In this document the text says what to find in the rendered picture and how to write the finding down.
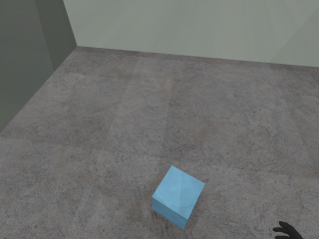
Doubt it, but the robot right hand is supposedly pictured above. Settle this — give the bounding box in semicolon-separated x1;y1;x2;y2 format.
272;221;303;239

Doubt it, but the carton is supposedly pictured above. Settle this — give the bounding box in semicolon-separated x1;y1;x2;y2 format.
152;166;205;230

